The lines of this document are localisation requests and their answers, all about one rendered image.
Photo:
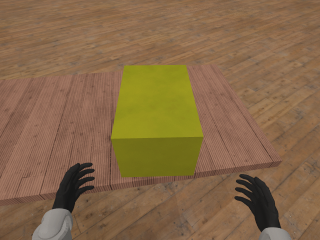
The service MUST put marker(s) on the table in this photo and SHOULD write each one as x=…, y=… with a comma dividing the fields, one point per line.
x=49, y=124

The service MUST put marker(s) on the right robot hand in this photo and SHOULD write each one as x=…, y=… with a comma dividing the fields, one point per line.
x=262, y=204

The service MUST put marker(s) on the left robot hand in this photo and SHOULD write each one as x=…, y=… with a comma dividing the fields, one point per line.
x=69, y=190

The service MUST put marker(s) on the carton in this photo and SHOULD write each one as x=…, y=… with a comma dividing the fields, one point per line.
x=156, y=130

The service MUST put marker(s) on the left robot forearm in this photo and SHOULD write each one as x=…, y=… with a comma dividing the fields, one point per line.
x=56, y=224

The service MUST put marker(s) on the right robot forearm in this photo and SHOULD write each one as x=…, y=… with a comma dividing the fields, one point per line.
x=274, y=233

